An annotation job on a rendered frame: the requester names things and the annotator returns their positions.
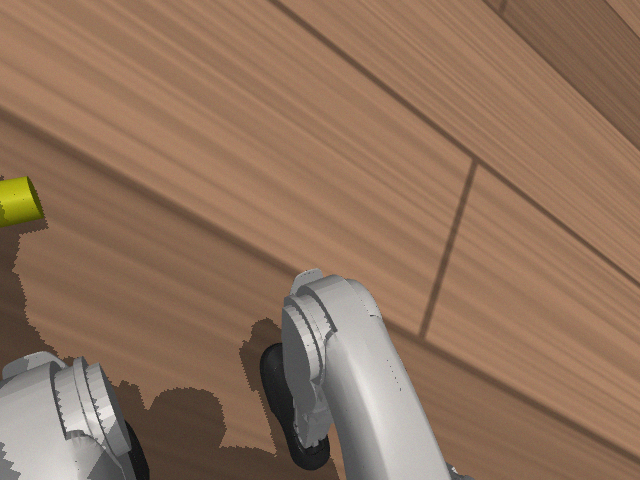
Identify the left robot foot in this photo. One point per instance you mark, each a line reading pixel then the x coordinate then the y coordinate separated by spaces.
pixel 137 457

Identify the right robot hand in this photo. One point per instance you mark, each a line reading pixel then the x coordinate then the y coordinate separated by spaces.
pixel 455 476

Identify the right robot foot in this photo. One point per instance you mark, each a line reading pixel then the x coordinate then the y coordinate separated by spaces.
pixel 280 401

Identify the bottle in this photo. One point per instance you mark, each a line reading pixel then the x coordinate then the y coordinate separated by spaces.
pixel 19 202

